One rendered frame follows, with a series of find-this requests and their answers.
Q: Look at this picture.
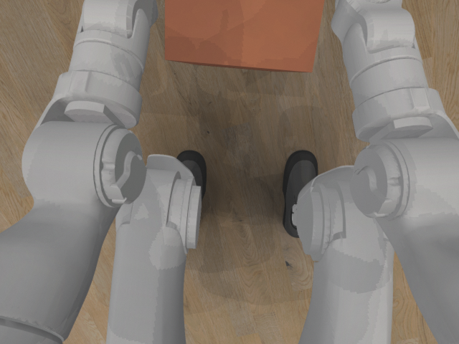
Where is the right robot forearm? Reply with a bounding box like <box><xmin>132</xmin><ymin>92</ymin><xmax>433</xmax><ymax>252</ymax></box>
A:
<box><xmin>331</xmin><ymin>0</ymin><xmax>459</xmax><ymax>144</ymax></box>

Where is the left robot thigh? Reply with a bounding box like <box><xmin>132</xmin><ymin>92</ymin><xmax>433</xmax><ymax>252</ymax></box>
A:
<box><xmin>106</xmin><ymin>168</ymin><xmax>202</xmax><ymax>344</ymax></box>

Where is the left robot forearm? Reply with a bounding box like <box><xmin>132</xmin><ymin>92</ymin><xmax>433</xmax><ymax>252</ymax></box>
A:
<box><xmin>22</xmin><ymin>0</ymin><xmax>158</xmax><ymax>182</ymax></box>

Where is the left robot upper arm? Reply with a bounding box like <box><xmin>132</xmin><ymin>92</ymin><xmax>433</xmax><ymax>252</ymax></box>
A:
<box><xmin>0</xmin><ymin>121</ymin><xmax>147</xmax><ymax>344</ymax></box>

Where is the carton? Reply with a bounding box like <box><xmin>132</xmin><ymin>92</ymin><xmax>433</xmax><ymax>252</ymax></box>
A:
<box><xmin>165</xmin><ymin>0</ymin><xmax>325</xmax><ymax>72</ymax></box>

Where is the right robot upper arm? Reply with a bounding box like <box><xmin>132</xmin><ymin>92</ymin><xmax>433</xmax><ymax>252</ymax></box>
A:
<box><xmin>349</xmin><ymin>137</ymin><xmax>459</xmax><ymax>344</ymax></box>

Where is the right robot shin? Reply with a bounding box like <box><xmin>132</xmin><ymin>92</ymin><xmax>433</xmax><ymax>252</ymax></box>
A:
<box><xmin>292</xmin><ymin>166</ymin><xmax>388</xmax><ymax>240</ymax></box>

